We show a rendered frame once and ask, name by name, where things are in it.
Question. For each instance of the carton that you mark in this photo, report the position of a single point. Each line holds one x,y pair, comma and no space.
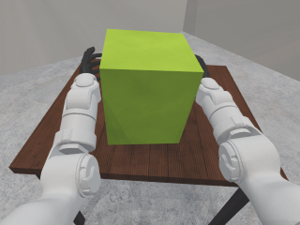
149,81

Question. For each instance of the left robot forearm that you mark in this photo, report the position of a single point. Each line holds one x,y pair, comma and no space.
77,130

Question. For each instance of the robot right upper arm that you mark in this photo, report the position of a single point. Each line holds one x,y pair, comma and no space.
252,163

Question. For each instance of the right robot forearm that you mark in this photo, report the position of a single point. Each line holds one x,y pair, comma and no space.
223,114

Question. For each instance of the robot left hand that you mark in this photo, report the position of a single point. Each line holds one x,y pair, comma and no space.
86,64

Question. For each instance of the robot left upper arm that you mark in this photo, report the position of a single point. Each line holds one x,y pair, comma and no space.
66,183

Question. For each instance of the table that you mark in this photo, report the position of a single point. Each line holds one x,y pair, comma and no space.
192,161

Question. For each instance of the robot right hand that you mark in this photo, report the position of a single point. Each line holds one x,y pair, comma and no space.
204,67

